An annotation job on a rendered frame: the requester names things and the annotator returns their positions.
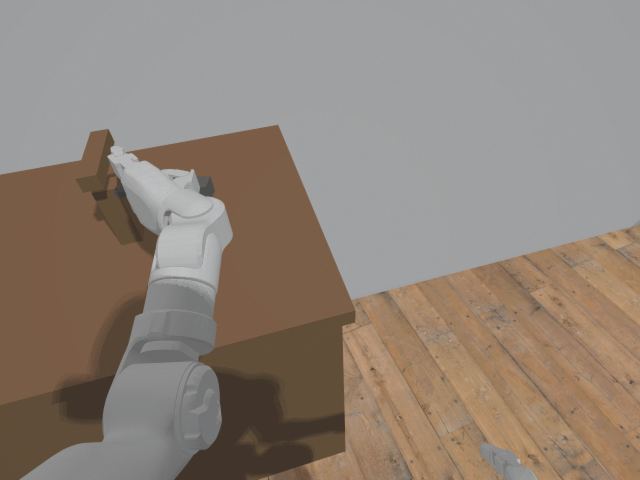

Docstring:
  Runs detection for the left robot upper arm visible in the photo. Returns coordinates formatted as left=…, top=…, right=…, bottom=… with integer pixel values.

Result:
left=20, top=361, right=222, bottom=480

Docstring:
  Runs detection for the robot left forearm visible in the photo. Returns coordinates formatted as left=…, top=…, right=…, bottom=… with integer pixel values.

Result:
left=102, top=189, right=233, bottom=436

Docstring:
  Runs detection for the right robot hand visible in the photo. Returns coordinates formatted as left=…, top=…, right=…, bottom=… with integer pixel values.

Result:
left=480, top=443, right=537, bottom=480

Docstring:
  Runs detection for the counter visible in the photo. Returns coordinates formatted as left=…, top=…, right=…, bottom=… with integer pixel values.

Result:
left=0, top=125, right=356, bottom=480

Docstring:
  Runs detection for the tap lever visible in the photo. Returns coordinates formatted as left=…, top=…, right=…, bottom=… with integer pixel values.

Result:
left=114, top=176, right=215, bottom=197

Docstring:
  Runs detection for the left robot hand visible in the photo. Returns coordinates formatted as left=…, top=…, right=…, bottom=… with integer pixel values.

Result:
left=107, top=146, right=200, bottom=235

